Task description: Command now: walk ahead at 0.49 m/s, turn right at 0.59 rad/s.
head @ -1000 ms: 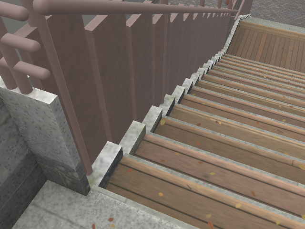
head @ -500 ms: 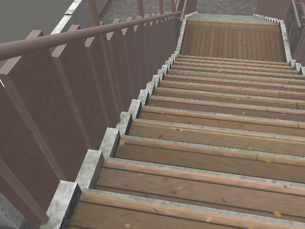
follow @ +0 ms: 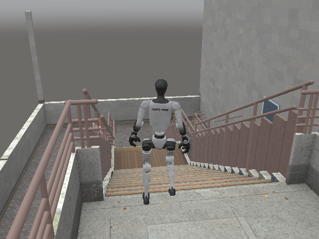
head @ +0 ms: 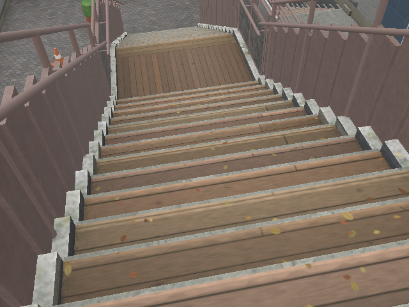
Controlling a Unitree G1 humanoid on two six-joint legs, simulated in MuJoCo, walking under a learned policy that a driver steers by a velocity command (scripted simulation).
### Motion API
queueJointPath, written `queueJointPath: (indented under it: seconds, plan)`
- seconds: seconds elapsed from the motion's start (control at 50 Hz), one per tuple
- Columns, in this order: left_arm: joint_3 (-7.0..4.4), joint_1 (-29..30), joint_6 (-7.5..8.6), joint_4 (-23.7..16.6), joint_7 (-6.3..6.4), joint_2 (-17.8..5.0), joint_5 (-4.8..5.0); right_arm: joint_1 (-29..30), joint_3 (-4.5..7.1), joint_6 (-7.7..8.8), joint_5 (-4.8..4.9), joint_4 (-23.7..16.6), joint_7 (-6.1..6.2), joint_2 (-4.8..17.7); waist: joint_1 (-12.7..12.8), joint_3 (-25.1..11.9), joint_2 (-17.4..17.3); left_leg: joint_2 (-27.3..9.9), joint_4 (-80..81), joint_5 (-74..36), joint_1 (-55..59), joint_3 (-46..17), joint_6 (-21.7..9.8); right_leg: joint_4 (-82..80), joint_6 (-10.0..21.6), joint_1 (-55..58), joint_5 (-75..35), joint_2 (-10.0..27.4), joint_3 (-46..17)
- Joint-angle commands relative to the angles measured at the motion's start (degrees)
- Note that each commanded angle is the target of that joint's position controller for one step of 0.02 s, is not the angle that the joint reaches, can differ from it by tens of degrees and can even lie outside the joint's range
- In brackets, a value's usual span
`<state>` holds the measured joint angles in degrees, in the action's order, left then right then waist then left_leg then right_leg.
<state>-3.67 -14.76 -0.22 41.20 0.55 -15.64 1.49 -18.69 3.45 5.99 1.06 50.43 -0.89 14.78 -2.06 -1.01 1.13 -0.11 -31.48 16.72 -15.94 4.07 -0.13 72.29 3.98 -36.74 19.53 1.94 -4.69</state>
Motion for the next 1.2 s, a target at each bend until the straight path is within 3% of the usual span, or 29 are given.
queueJointPath:
  seconds: [0.02, 0.06, 0.12, 0.2, 0.24, 0.28, 0.3, 0.32, 0.42, 0.52, 0.54, 0.56, 0.58, 0.6, 0.62, 0.66, 0.68, 0.72, 0.78, 0.8, 0.84, 0.92, 0.96, 0.98, 1.0, 1.04, 1.06, 1.1, 1.2]
  plan:
    - [0.34, -3.1, 0.09, -4.6, -1.19, 0.2, -1.63, 4.8, 2.07, 0.86, -0.88, -3.1, 0.28, 9.4, 3.3, 2.7, -3.3, -15.3, 14.3, -12.3, -6.8, -10.3, -13.4, -10.8, -0.1, 2.0, -8.3, 4.6, 1.2]
    - [-0.48, -9.1, 0.89, -0.9, -2.06, -0.6, -1.03, 3.3, 2.31, 1.12, -2.38, -2.8, -0.06, 11.3, 3.9, -3.8, -2.1, -15.9, 9.9, -15.7, -6.6, -7.7, -13.8, -7.3, 0.0, 10.8, -19.5, 2.7, 4.5]
    - [-0.88, -6.7, 0.98, -1.8, -2.03, -1.9, -0.50, 3.9, 1.67, 1.06, 0.26, -1.7, -0.76, 9.5, 4.3, -1.7, -5.3, -14.6, 3.9, -15.6, -5.8, -4.4, -9.9, -12.6, 1.6, 12.6, -13.0, 1.1, 8.1]
    - [-0.97, 9.6, 2.44, -6.6, -2.17, -3.4, 1.38, -9.1, 1.69, -0.39, 0.65, 2.2, 0.94, 7.4, -4.6, 5.0, -10.2, -23.1, -7.3, -5.3, 20.5, -16.5, -6.7, -21.7, 0.6, -17.5, -5.4, 6.1, -5.2]
    - [-2.13, 15.2, 4.84, -5.2, -2.30, -5.8, 1.61, -22.2, 0.50, -1.65, -0.52, 3.6, 0.55, 1.7, -12.1, 5.8, 5.8, -14.9, -20.3, 10.8, 21.9, -10.6, -3.5, -32.6, -2.6, -19.7, -9.5, 3.6, 0.4]
    - [-4.19, -4.8, 7.20, 3.3, -2.85, -8.7, 0.81, -17.7, -1.14, -2.17, -3.39, 2.5, -0.08, -0.7, -1.3, -0.7, 19.2, -2.0, -44.8, 17.1, -14.3, 7.7, 4.9, -41.5, 2.3, 22.6, -11.4, 7.0, -8.0]
    - [-5.33, -23.8, 6.86, 8.9, -3.81, -11.1, 2.59, 0.4, -1.17, -1.44, -2.56, -3.4, 0.44, 0.9, 12.8, -4.2, 20.5, -5.2, -56.3, 22.2, -32.6, -3.8, 1.9, -44.1, 5.9, 40.2, 2.3, 11.8, -18.5]
    - [-5.36, -28.0, 6.67, 11.3, -2.92, -11.5, 3.57, 8.3, 0.79, -0.56, -1.56, -5.4, 1.47, 6.1, 16.4, -2.2, 15.7, -6.1, -60.0, 21.6, -41.5, -7.4, 0.5, -40.8, 5.2, 44.2, 1.8, 11.2, -20.5]
    - [-1.31, -10.5, 7.38, 10.1, -0.16, 0.2, -1.01, 10.8, 1.33, 0.76, 1.72, -4.3, 1.39, 1.7, 7.9, 6.1, -4.2, -3.8, -31.1, -8.2, -37.2, -9.0, -5.3, -28.4, 3.5, 20.0, 17.0, 11.9, -15.8]
    - [0.39, 12.0, 7.96, 8.0, 3.23, -0.5, 0.25, -8.3, -0.35, -0.28, 1.64, 1.2, -1.71, -4.6, -7.8, -1.0, 4.2, 2.9, -11.0, -43.5, 20.2, 3.5, 1.5, -23.4, 0.3, -13.0, 1.2, 4.7, 7.8]
    - [-0.61, 16.7, 8.57, 7.2, 2.15, -3.8, -0.39, -25.7, 0.97, -0.86, 0.26, 6.7, -1.39, -1.5, -15.8, -8.4, 4.3, 3.9, -20.1, -46.9, 33.1, 3.0, -1.7, -7.0, -0.2, -12.5, -13.3, 4.7, 6.8]
    - [-1.26, 26.2, 8.39, 5.4, 1.04, -5.1, 0.85, -44.6, 1.22, -1.74, -1.27, 12.8, -0.62, 0.2, -27.9, -8.9, -9.1, -3.2, -7.4, -44.9, 41.6, -4.8, -9.3, 24.6, -4.5, -18.2, -12.2, 0.6, 10.5]
    - [-0.01, 25.0, 7.69, 4.1, 0.46, 0.8, 1.41, -42.5, -0.74, -2.22, -1.17, 12.4, 0.18, -3.2, -26.3, 1.3, -21.6, -6.7, 8.2, -32.0, 34.9, -10.5, -12.0, 44.9, -2.3, -25.6, 17.1, -5.7, 10.9]
    - [1.50, 14.2, 8.66, 0.5, -0.24, 6.1, 1.21, -35.4, -2.59, -0.56, -2.50, 9.9, 0.04, -1.6, -12.4, 6.2, -24.5, -8.0, -4.1, -45.5, 31.0, -18.1, -10.2, 48.7, 2.3, -34.8, 18.0, -6.2, -1.0]
    - [1.73, -0.6, 9.59, 2.5, -0.98, 4.8, 0.64, -24.2, -2.75, 0.36, -1.85, 6.3, -0.25, -0.7, -0.2, 3.3, -16.7, -11.0, -4.4, -59.7, 25.4, -24.7, -9.8, 34.7, 4.8, -30.9, 10.8, -2.2, -3.8]
    - [-0.10, -1.1, 8.10, 4.0, 0.97, -0.9, -1.83, -3.8, -1.81, -0.17, 0.29, -2.3, -0.73, 1.8, 7.6, 5.3, 11.2, -4.5, 4.2, -40.3, -0.3, -22.0, -8.3, 7.0, 2.2, -16.2, -7.1, -0.3, 3.1]
    - [0.93, 0.3, 8.14, -0.2, 1.86, 2.6, -3.07, 2.2, 1.09, 0.07, -0.66, -3.2, 0.70, 12.8, 10.8, 5.7, -2.4, -12.1, 2.2, -52.8, -6.0, -35.0, -14.8, -1.6, -1.6, -14.7, -6.2, 2.0, 0.8]
    - [0.28, -1.0, 6.63, 1.0, 2.15, -1.6, -1.24, -3.4, 0.79, 0.06, -4.04, 0.3, 1.71, 7.1, 8.3, -1.6, -0.8, -15.9, -3.1, -51.5, -3.1, -44.3, -19.6, 5.2, -7.1, -13.5, -12.8, 3.7, -5.9]
    - [0.61, 16.8, 8.01, -2.4, 0.82, -4.1, -2.41, -14.3, -0.27, 0.80, 2.19, 1.8, 4.75, 0.5, -0.5, 5.3, 2.8, -3.1, -12.9, -18.9, 2.3, -32.8, -13.6, -28.3, -3.7, -20.5, -36.5, 1.6, -4.7]
    - [1.74, 18.3, 8.38, -3.8, -0.73, 0.5, -4.50, -12.2, -0.96, -0.19, 1.88, 1.7, 5.63, -0.7, -0.3, 4.4, 2.8, 3.5, -13.1, -9.7, -12.7, -24.5, -10.7, -39.0, -2.9, -1.2, -54.5, -1.6, -1.0]
    - [2.23, 18.2, 6.47, -6.7, -1.96, 5.5, -3.28, -11.1, -0.08, -2.13, 0.65, 2.3, 5.53, 1.8, -1.7, 1.8, -4.1, 4.4, -10.8, -0.8, -23.7, -22.4, -11.0, -37.7, -4.1, 18.4, -57.8, -4.9, 2.3]
    - [-0.76, 6.4, 5.11, -6.6, -1.23, -0.2, -0.36, -6.8, 0.48, -4.83, -0.11, 0.3, 5.37, 0.7, 3.8, 1.1, -8.3, 5.5, -29.0, -8.9, -7.4, -28.9, -10.5, -45.7, -4.1, 23.6, -41.8, -2.2, -1.4]
    - [-2.75, -21.6, 5.23, 3.4, -1.66, -3.5, -1.42, -5.9, 0.23, -4.34, 0.97, 1.7, 3.67, -0.2, 14.9, -5.2, -2.2, 10.1, -66.6, 5.3, -14.9, -19.2, -4.5, -53.1, 0.6, 46.9, -47.4, 7.6, -6.2]
    - [-0.90, -23.2, 5.49, 5.9, -2.84, -1.7, -2.36, -17.7, -0.69, -3.81, 1.21, 2.6, 2.08, -5.8, 8.4, -9.5, 13.4, 14.3, -87.0, 36.8, -37.2, -21.0, -3.0, -29.3, 5.5, 65.1, -65.4, 14.1, -11.2]
    - [-0.58, -20.6, 4.74, 5.7, -3.40, -2.3, -1.51, -23.0, -1.14, -3.28, 2.46, 0.8, 1.82, -4.3, 5.0, -11.9, 22.0, 10.6, -91.9, 34.0, -44.2, -21.5, -1.7, -32.6, 8.3, 63.6, -61.7, 19.5, -19.5]
    - [-1.63, -14.7, 3.88, 7.4, -4.16, -6.0, -1.06, -11.1, -0.44, -4.39, 3.47, -5.6, 3.04, -0.6, 2.6, -5.0, 11.5, 4.4, -88.4, 18.7, -48.6, -11.7, -1.0, -49.4, 15.1, 44.5, -9.2, 24.0, -30.1]
    - [-0.21, -10.0, 3.43, 6.8, -3.39, -1.1, -1.72, -3.3, 0.24, -6.16, 3.21, -6.6, 4.37, 1.8, 2.8, 1.5, 1.1, 1.5, -87.3, 13.1, -48.3, -10.7, -2.0, -56.8, 13.8, 32.5, 11.9, 21.9, -30.6]
    - [2.07, 0.3, 5.61, 6.0, -2.03, 3.1, -2.14, -2.2, 0.62, -7.52, 1.83, -8.1, 4.48, 2.5, -2.7, 9.1, -0.2, -2.4, -72.7, -2.4, -41.9, -17.8, -3.8, -55.3, 8.4, 12.6, 12.0, 16.2, -24.1]
    - [1.67, -9.0, 5.65, 12.3, 1.00, -0.7, -3.72, -1.4, 0.56, -5.87, -0.30, -8.1, 1.94, -2.5, -1.4, 1.6, 5.6, -3.2, -40.0, -22.3, -31.5, -16.6, -1.3, -51.4, 7.3, 14.7, -20.4, 10.8, -6.6]
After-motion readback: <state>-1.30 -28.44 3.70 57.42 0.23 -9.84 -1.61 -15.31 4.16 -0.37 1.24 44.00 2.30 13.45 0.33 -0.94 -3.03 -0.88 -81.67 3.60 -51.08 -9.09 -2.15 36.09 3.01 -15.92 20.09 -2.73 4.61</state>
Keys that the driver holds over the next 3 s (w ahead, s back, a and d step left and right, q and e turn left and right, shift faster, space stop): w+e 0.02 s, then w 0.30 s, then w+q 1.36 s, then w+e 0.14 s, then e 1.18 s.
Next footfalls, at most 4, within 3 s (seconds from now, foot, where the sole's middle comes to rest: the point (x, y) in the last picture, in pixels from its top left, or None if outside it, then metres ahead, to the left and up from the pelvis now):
0.20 right None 0.17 -0.19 -0.76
0.58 left None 0.36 -0.06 -0.93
0.96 right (271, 291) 0.69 -0.24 -1.09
1.64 left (171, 267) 0.90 0.20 -1.25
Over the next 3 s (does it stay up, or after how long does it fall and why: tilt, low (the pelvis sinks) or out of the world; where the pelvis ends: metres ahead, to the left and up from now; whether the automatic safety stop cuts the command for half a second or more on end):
stays up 1.05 0.33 -0.61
